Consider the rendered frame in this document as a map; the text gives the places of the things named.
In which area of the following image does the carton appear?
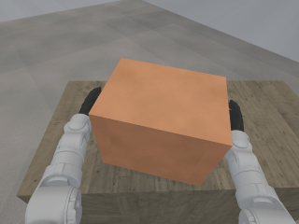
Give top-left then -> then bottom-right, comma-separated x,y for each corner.
88,58 -> 233,187

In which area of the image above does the robot right hand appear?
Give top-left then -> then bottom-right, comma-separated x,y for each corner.
228,99 -> 244,132

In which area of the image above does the robot left hand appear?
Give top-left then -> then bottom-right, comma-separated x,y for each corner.
78,87 -> 102,116

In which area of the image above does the pedestal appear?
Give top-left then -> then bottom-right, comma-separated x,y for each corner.
16,80 -> 299,224

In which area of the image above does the left robot upper arm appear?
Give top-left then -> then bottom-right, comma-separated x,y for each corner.
26,186 -> 82,224

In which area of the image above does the robot left forearm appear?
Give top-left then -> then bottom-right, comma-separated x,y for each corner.
24,113 -> 92,224

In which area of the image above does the right robot upper arm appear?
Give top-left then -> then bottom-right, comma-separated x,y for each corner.
238,206 -> 295,224

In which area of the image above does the robot right forearm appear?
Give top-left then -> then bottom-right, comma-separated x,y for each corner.
224,130 -> 296,224

